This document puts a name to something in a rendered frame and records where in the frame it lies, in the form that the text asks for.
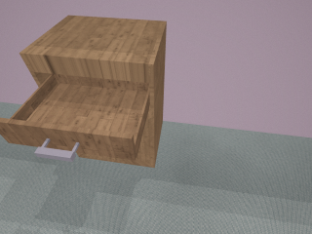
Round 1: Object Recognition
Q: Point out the drawer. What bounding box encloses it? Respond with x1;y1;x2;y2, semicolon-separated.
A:
0;73;150;161

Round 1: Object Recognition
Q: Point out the cabinet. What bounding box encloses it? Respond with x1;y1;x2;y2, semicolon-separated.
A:
19;15;167;168

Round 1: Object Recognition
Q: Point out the handle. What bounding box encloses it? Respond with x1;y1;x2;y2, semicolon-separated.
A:
34;138;80;162

